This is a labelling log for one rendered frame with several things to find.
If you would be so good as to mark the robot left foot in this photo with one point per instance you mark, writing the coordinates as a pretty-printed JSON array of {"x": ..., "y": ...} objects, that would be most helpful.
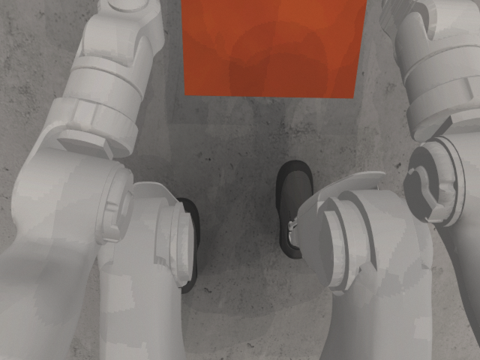
[{"x": 189, "y": 207}]

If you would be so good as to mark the carton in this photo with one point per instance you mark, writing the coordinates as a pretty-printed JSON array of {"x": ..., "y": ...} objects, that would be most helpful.
[{"x": 272, "y": 48}]

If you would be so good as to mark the right robot upper arm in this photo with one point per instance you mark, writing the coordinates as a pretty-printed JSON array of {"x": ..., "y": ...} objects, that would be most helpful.
[{"x": 442, "y": 187}]

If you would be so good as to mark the right robot forearm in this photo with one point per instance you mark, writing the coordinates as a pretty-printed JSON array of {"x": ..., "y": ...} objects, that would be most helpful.
[{"x": 436, "y": 45}]

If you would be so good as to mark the right robot shin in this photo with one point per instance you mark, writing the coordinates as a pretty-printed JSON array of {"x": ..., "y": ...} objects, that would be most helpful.
[{"x": 307, "y": 214}]

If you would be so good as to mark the left robot upper arm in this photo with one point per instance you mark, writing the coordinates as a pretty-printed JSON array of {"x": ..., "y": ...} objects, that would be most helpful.
[{"x": 67, "y": 206}]

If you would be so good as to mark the left robot forearm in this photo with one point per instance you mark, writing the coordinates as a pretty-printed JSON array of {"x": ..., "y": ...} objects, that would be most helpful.
[{"x": 97, "y": 113}]

